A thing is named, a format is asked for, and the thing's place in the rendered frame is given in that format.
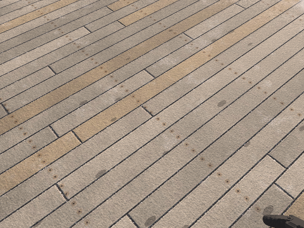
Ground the right robot hand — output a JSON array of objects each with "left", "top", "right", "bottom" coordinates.
[{"left": 262, "top": 215, "right": 304, "bottom": 228}]

